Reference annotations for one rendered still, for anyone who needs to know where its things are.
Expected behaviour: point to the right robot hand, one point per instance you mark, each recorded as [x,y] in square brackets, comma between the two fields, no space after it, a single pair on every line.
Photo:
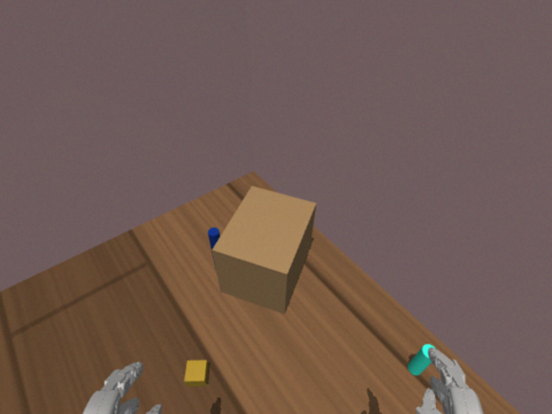
[454,394]

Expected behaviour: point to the left robot hand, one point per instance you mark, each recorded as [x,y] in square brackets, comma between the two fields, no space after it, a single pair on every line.
[108,400]

